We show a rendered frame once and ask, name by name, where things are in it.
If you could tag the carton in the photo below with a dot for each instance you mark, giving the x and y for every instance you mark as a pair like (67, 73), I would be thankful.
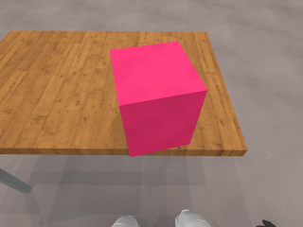
(160, 96)

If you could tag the right robot thigh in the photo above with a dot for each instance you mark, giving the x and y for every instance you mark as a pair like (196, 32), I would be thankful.
(190, 219)

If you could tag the table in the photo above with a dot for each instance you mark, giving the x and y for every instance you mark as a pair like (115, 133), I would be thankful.
(58, 96)

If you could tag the robot thigh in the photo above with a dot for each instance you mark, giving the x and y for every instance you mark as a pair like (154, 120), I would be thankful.
(126, 221)
(190, 219)

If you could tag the left robot thigh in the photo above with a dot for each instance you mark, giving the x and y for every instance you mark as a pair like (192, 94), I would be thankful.
(126, 221)

